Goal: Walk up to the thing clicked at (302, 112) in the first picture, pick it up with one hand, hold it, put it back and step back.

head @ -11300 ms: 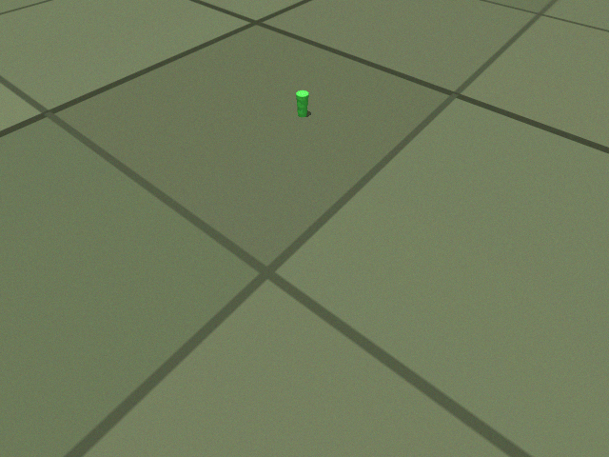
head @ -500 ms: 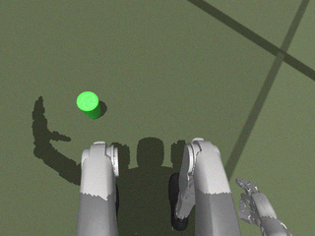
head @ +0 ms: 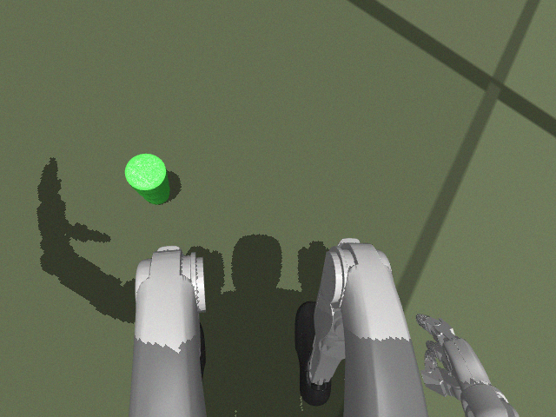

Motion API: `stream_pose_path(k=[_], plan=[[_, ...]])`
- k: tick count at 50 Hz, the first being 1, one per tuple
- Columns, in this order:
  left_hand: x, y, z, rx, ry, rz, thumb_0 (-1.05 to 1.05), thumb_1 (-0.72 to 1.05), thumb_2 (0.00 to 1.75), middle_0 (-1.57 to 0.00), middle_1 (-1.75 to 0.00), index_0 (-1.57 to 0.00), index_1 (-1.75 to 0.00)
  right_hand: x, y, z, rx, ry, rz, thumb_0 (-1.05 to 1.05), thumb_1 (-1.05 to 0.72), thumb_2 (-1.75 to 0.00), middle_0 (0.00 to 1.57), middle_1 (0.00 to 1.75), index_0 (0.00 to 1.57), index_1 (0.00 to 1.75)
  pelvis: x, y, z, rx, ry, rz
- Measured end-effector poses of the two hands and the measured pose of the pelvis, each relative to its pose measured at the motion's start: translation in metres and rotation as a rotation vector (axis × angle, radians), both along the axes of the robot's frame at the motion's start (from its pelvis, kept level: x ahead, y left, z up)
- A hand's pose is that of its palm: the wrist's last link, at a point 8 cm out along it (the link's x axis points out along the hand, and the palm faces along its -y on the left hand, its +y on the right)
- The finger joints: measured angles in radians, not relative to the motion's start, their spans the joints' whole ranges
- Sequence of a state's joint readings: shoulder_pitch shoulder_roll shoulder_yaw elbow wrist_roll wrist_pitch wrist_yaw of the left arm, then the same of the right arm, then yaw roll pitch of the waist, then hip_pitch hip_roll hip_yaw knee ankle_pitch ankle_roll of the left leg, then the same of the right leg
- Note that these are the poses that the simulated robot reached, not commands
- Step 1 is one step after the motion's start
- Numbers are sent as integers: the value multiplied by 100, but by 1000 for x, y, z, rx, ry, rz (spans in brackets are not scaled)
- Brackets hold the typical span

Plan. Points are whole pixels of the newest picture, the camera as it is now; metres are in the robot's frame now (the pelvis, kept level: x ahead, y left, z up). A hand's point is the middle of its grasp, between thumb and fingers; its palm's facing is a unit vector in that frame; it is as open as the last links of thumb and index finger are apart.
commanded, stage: approach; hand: left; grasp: from the side
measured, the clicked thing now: (152, 183) +0.48 +0.22 -0.31
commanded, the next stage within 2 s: close in in 0.62 s
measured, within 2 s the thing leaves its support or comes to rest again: neither
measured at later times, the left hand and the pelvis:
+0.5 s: hand (17, 182) +0.42 +0.36 -0.12, palm faces +0.14 -0.99 +0.02, open 17.6 cm; pelvis -0.01 +0.00 -0.05, yaw -4 degrees
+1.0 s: hand (120, 196) +0.44 +0.26 -0.25, palm faces +0.16 -0.99 +0.04, open 17.7 cm; pelvis -0.02 +0.02 -0.09, yaw -9 degrees
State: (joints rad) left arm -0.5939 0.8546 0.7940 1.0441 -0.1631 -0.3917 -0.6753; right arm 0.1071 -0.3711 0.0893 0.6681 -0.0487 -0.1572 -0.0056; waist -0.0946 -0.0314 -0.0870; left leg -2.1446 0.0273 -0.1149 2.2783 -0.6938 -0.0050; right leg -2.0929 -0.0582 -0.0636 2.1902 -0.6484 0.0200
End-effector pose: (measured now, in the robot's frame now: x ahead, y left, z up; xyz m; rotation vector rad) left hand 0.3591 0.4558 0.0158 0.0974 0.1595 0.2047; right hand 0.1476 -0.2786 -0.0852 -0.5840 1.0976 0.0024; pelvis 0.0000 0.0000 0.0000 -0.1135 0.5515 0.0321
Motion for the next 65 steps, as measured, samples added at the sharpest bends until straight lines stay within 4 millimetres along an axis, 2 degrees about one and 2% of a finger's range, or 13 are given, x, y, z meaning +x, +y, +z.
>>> stream_pose_path(k=[9, 14, 18, 26, 29, 35, 41, 48, 65], plan=[[3, 2, -7, -9, -25, 0, -1, -51, 10, -5, -10, -3, -10, 1, 1, -5, -6, -1, 21, 0, -92, -91, 20, 30, 21, 30, -1, 0, -7, -4, -12, -1], [8, -2, -26, -36, -59, -1, -1, -55, 7, -6, -10, -4, -10, -1, 2, -10, -15, 5, 51, 0, -92, -91, 20, 30, 21, 30, -4, 1, -17, -11, -29, -7], [15, -13, -58, -70, -81, -15, -1, -57, 5, -7, -10, -5, -10, -3, 3, -16, -31, 17, 84, 0, -92, -91, 20, 30, 21, 30, -5, 1, -29, -22, -51, -18], [31, -50, -148, -128, -47, -62, -1, -57, 4, -7, -9, -5, -10, -11, 7, -27, -93, 84, 152, 0, -91, -91, 20, 30, 21, 30, -7, 5, -56, -58, -118, -38], [35, -64, -175, -133, -48, -70, -1, -58, 5, -7, -9, -5, -10, -15, 10, -30, -119, 123, 178, 0, -92, -91, 20, 30, 21, 30, -8, 6, -64, -74, -145, -44], [42, -89, -216, -131, -40, -91, -1, -58, 6, -6, -10, -4, -10, -19, 14, -35, -164, 179, 226, 0, -93, -91, 20, 30, 21, 30, -10, 9, -76, -101, -193, -56], [45, -115, -247, -147, -29, -90, -1, -59, 5, -6, -10, -5, -10, -22, 18, -36, -202, 214, 282, 0, -94, -91, 20, 30, 21, 30, -12, 12, -85, -129, -240, -72], [50, -141, -268, -154, -59, -44, -1, -60, 3, -7, -9, -6, -8, -29, 23, -31, -246, 257, 340, 0, -95, -91, 20, 30, 21, 30, -16, 15, -91, -162, -293, -89], [53, -176, -277, -111, -91, -73, -1, -53, 6, -5, -7, -4, -6, -56, 28, -23, -292, 353, 352, 0, -94, -91, 20, 30, 21, 30, -22, 21, -93, -205, -340, -98]])
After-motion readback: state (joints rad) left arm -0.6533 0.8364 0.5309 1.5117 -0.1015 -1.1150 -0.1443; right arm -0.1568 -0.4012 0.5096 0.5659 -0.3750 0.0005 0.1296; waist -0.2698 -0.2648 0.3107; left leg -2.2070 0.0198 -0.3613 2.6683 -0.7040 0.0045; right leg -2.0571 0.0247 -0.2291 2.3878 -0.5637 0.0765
